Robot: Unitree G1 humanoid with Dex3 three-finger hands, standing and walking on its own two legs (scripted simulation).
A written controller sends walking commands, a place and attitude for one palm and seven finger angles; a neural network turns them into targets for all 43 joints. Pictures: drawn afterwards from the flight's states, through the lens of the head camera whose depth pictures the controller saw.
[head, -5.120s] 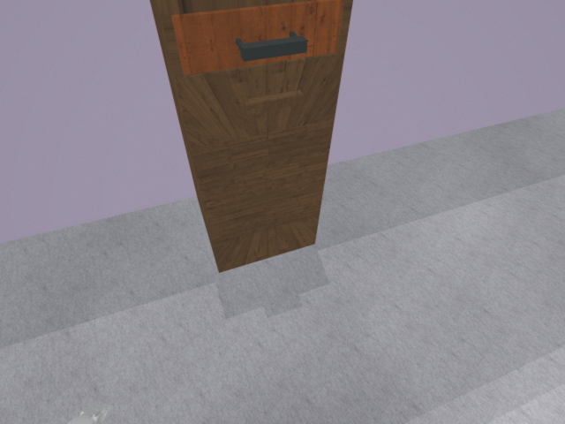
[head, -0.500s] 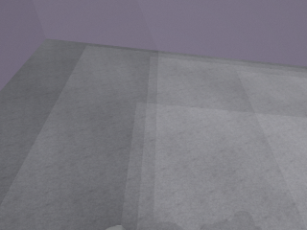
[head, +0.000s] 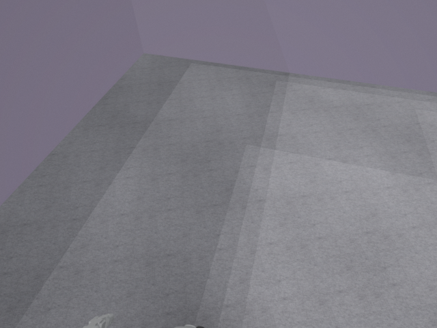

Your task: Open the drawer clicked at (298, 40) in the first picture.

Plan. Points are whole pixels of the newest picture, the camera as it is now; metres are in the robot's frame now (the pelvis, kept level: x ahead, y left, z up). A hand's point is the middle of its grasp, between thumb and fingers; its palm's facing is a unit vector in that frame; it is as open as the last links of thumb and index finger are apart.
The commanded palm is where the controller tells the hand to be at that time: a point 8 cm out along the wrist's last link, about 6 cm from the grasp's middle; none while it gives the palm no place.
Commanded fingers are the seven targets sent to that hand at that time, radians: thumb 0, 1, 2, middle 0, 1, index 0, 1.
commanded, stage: turn to face it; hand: left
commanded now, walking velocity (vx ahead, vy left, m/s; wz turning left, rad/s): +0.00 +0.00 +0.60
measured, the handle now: out of the picture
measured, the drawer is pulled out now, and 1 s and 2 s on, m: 0.00 0.00 0.00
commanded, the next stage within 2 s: none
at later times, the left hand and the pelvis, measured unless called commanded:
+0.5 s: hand out of the picture -0.08 +0.24 -0.18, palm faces +0.37 -0.90 -0.24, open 7.4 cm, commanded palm none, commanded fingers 0.00 0.90 0.90 -0.20 -0.30 -0.20 -0.30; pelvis -0.04 +0.02 +0.00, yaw +20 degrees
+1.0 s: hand out of the picture -0.05 +0.22 -0.13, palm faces +0.57 -0.77 -0.29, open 7.4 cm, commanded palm none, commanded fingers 0.00 0.90 0.90 -0.20 -0.30 -0.20 -0.30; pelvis -0.04 -0.01 +0.01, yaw +37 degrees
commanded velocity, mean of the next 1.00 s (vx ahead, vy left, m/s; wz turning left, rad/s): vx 0.00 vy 0.00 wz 0.60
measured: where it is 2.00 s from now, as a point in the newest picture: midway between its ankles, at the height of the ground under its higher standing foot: outside the picture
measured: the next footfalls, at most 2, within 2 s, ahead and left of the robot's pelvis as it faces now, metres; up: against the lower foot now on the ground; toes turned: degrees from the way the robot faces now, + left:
left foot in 0.42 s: -0.04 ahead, +0.14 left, +0.00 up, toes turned +23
right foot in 0.88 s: +0.06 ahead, -0.08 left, +0.00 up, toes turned +30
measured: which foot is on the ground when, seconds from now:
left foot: down 0.00-0.00, up 0.02-0.40, down 0.42-0.88, up 0.90-1.00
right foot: down 0.00-0.42, up 0.44-0.86, down 0.88-1.00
